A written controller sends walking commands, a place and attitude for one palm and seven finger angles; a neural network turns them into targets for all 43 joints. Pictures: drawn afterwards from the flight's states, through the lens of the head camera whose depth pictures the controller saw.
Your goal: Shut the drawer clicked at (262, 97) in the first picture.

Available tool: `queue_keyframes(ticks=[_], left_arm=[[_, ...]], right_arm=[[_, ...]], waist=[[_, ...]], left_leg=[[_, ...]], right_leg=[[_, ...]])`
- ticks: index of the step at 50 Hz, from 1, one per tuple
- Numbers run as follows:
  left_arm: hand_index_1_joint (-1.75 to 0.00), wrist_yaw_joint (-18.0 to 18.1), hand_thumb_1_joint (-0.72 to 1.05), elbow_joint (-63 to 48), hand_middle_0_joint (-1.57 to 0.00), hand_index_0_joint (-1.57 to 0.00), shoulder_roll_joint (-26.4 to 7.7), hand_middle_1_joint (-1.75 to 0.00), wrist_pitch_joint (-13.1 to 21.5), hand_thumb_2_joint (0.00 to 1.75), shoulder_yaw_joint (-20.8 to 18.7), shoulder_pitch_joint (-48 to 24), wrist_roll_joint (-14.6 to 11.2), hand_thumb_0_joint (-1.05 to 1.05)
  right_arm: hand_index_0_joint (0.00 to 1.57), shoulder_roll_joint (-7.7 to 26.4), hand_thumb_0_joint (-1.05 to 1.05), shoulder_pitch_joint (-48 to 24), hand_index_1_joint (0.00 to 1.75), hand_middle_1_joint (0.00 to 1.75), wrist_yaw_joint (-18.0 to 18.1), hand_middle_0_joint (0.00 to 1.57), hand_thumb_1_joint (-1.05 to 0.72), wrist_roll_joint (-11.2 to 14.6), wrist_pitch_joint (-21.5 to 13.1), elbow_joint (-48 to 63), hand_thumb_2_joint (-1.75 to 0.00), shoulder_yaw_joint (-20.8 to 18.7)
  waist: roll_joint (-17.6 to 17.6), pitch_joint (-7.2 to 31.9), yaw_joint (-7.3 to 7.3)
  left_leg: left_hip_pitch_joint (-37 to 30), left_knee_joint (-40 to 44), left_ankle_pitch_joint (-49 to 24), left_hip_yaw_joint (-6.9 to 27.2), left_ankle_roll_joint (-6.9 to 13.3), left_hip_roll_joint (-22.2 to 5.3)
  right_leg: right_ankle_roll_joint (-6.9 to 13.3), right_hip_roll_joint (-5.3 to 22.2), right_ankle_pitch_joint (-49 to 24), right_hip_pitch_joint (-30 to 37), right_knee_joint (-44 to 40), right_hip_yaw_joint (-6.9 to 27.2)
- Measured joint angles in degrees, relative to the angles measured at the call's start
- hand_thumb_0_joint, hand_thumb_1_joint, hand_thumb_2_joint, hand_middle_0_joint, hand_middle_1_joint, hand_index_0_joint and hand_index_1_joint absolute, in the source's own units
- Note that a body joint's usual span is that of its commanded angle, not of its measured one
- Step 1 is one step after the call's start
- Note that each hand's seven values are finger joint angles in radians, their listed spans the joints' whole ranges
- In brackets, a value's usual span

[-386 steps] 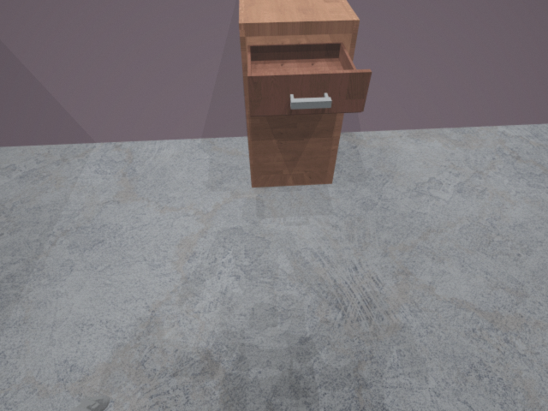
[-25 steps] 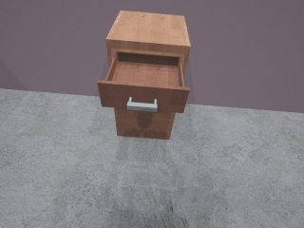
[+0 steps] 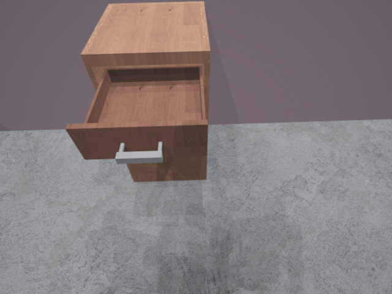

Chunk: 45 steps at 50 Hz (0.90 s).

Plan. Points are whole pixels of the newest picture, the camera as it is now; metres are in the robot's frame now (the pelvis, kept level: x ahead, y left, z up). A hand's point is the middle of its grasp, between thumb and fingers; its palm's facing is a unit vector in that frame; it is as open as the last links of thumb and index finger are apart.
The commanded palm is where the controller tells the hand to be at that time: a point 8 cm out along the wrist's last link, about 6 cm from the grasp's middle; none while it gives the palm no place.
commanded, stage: take the last steps up to it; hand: left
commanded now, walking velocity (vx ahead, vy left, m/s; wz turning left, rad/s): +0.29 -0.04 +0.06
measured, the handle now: (140, 151) +0.49 +0.18 -0.05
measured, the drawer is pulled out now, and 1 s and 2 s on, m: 0.30 0.30 0.30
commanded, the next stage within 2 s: come to a stop and stand still in 0.50 s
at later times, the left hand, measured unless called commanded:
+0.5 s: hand out of the picture +0.08 +0.17 -0.16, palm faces +0.09 -0.99 -0.12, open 7.4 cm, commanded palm none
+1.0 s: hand (138, 254) +0.23 +0.16 -0.14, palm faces +0.10 -0.96 -0.28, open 7.3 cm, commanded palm none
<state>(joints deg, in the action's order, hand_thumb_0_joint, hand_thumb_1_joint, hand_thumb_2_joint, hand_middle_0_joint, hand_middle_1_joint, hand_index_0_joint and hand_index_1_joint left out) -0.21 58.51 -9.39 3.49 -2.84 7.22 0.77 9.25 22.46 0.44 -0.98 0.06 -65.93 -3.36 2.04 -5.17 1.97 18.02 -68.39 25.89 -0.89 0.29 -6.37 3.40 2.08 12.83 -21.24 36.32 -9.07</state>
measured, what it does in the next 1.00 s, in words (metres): walks ahead: left foot, then right foot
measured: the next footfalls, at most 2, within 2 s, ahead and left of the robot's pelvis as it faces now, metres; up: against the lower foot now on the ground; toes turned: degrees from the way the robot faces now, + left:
left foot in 0.36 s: +0.20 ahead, +0.11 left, +0.00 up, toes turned +9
right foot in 0.74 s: +0.24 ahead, -0.10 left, +0.00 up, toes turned +3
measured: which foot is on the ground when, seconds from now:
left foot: up 0.00-0.34, down 0.36-0.80, up 0.82-1.00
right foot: down 0.00-0.38, up 0.40-0.72, down 0.74-1.00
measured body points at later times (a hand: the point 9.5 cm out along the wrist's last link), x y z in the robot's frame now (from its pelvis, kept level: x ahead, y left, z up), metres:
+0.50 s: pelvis +0.13 +0.01 +0.02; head +0.13 +0.04 +0.47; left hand +0.08 +0.22 -0.15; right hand +0.21 -0.22 -0.12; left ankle +0.16 +0.10 -0.72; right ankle +0.11 -0.11 -0.66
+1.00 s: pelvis +0.18 -0.03 +0.02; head +0.21 -0.06 +0.47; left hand +0.23 +0.21 -0.12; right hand +0.20 -0.25 -0.15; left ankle +0.13 +0.10 -0.67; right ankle +0.23 -0.15 -0.72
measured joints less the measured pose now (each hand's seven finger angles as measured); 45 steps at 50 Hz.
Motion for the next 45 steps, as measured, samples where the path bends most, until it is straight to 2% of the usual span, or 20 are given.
queue_keyframes(ticks=[2,6,10,15,17,19,22,25,27,30,34,37,38,41,43,45], left_arm=[[-0.3,0.9,0.92,0.6,-0.2,-0.2,0.8,-0.3,-0.2,0.9,0.1,1.3,0.1,0.0],[-0.3,1.7,0.95,1.9,-0.2,-0.2,0.2,-0.3,-0.2,0.9,0.0,4.4,0.4,-0.01],[-0.3,1.2,0.94,3.3,-0.2,-0.2,0.0,-0.3,-0.2,0.9,0.5,7.5,0.6,0.0],[-0.3,0.8,0.93,5.1,-0.2,-0.2,0.2,-0.3,-0.4,0.9,0.5,11.3,0.6,0.0],[-0.3,0.7,0.92,6.0,-0.2,-0.2,0.4,-0.3,-0.8,0.9,0.5,12.9,0.5,0.0],[-0.3,0.6,0.92,6.7,-0.2,-0.2,0.5,-0.3,-1.4,0.9,0.5,14.1,0.2,0.01],[-0.3,0.4,0.92,7.3,-0.2,-0.2,0.9,-0.3,-2.7,0.9,0.7,14.3,0.5,0.01],[-0.3,0.1,0.92,7.0,-0.2,-0.2,1.0,-0.3,-3.0,0.9,0.4,13.4,0.7,0.01],[-0.3,0.2,0.92,6.3,-0.2,-0.2,0.9,-0.3,-3.0,0.9,0.2,12.3,0.8,0.01],[-0.3,0.3,0.91,5.0,-0.2,-0.2,0.6,-0.3,-3.2,0.9,0.0,10.6,0.8,0.01],[-0.3,0.9,0.92,3.9,-0.19,-0.2,0.4,-0.3,-3.5,0.9,0.3,8.0,0.8,0.01],[-0.3,1.5,0.93,3.5,-0.19,-0.2,-0.4,-0.3,-2.7,0.9,0.6,6.8,0.6,0.01],[-0.3,1.8,0.93,3.6,-0.19,-0.2,-0.6,-0.3,-2.2,0.9,0.8,6.6,0.6,0.01],[-0.3,2.3,0.94,4.5,-0.2,-0.2,0.9,-0.3,-2.2,0.9,1.3,5.7,0.4,0.01],[-0.3,2.5,0.94,4.4,-0.2,-0.2,1.2,-0.3,-2.2,0.9,1.4,5.0,0.2,0.01],[-0.3,2.8,0.94,3.9,-0.2,-0.2,1.3,-0.3,-2.4,0.9,1.2,4.0,0.3,0.01]], right_arm=[[0.2,1.0,0.01,-2.7,0.3,0.3,0.0,0.2,-0.91,-0.4,0.0,1.8,-0.89,-0.4],[0.2,1.5,0.0,-7.2,0.3,0.3,-0.4,0.2,-0.91,-0.9,-0.3,5.5,-0.89,-0.7],[0.19,1.0,0.0,-10.9,0.3,0.3,-1.1,0.2,-0.91,-0.8,-0.6,7.5,-0.89,-0.5],[0.19,-0.2,0.0,-13.5,0.3,0.3,-1.5,0.2,-0.91,-0.6,-1.3,8.0,-0.89,0.2],[0.2,-0.7,0.0,-13.7,0.3,0.3,-1.4,0.2,-0.91,-0.5,-1.9,7.9,-0.89,0.6],[0.2,-1.4,0.0,-13.7,0.3,0.3,-1.1,0.2,-0.91,-0.6,-2.8,7.6,-0.89,1.0],[0.2,-2.3,-0.01,-12.6,0.3,0.3,0.0,0.2,-0.92,-0.2,-3.6,7.9,-0.89,1.0],[0.2,-1.4,-0.03,-11.2,0.3,0.3,1.1,0.2,-0.96,0.0,-3.9,7.9,-0.89,0.3],[0.2,-0.8,-0.03,-9.8,0.3,0.3,1.1,0.2,-0.96,-0.1,-3.7,6.9,-0.89,0.6],[0.2,-0.7,-0.02,-7.4,0.3,0.3,1.0,0.2,-0.95,-0.1,-3.0,5.1,-0.89,0.9],[0.2,-1.3,-0.01,-5.0,0.3,0.3,0.9,0.2,-0.93,-0.3,-2.0,2.9,-0.89,1.2],[0.2,-2.3,-0.01,-3.8,0.3,0.3,0.9,0.2,-0.92,-0.1,-1.2,1.5,-0.89,1.5],[0.2,-2.6,0.0,-3.5,0.3,0.3,0.9,0.2,-0.92,0.1,-0.9,1.0,-0.89,1.6],[0.2,-1.8,0.0,-4.1,0.3,0.3,0.7,0.2,-0.92,0.6,0.6,0.5,-0.89,1.4],[0.2,-1.6,0.0,-4.6,0.3,0.3,0.7,0.2,-0.91,0.6,1.4,0.9,-0.89,1.1],[0.2,-1.3,0.0,-5.3,0.3,0.3,0.8,0.2,-0.91,0.8,1.9,1.5,-0.89,0.9]], waist=[[0.2,1.0,0.0],[0.1,3.2,-0.33],[-0.4,4.3,-1.67],[-1.6,4.4,-3.85],[-1.9,4.4,-4.35],[-3.0,3.9,-4.46],[-3.9,3.0,-4.25],[-4.2,2.6,-3.49],[-4.3,2.7,-3.45],[-4.2,3.0,-3.38],[-3.4,2.8,-2.47],[-3.4,2.3,-2.06],[-3.6,2.4,-2.22],[-0.2,2.2,-1.24],[0.5,2.2,-0.86],[0.6,1.9,-1.16]], left_leg=[[5.1,-1.7,-3.2,-1.3,-0.1,-0.1],[10.0,6.3,-7.2,-3.6,-1.1,-0.5],[9.6,17.1,-8.9,-4.3,-1.6,-0.4],[4.8,28.3,-9.2,-4.4,-1.1,0.7],[1.1,33.8,-11.0,-4.9,-1.0,1.2],[-1.1,36.3,-13.3,-5.4,0.6,2.3],[-2.7,36.4,-12.0,-6.7,2.3,3.4],[-5.6,40.9,-13.1,-7.3,2.4,4.4],[-7.3,43.9,-14.1,-7.5,2.4,4.9],[-9.1,46.6,-14.6,-7.4,1.9,5.2],[-10.3,46.8,-13.6,-6.8,0.8,4.9],[-9.7,42.9,-10.6,-6.6,-0.7,4.8],[-9.2,41.0,-9.2,-6.9,-1.3,4.8],[-8.6,38.5,-6.0,-5.3,-2.0,3.4],[-7.1,34.8,-1.9,-4.3,-2.2,3.8],[-4.7,29.1,1.2,-3.3,-2.4,4.6]], right_leg=[[0.0,-0.6,-0.9,2.7,-3.6,-0.5],[0.5,-1.9,-2.2,7.4,-10.0,-1.3],[0.6,-3.1,-2.4,11.1,-13.9,-1.6],[-0.2,-3.4,0.0,14.1,-14.2,-1.8],[-0.9,-3.2,2.1,14.5,-12.1,-1.9],[-1.4,-1.9,5.5,13.3,-6.9,-1.1],[-1.7,-0.9,13.2,6.5,10.3,2.6],[-2.5,0.7,10.3,-0.1,20.5,4.7],[-3.2,1.8,7.5,-3.0,21.9,5.5],[-3.9,3.2,5.0,-4.9,19.3,6.1],[-4.5,3.7,4.3,-2.9,9.5,5.9],[-5.0,3.2,-2.5,2.5,-2.8,5.8],[-4.5,3.2,-0.9,3.9,-5.0,6.1],[-3.0,1.5,1.3,4.1,-4.2,5.1],[-2.6,1.4,0.5,4.4,-5.1,4.6],[-2.3,1.7,-0.2,4.8,-6.2,4.2]])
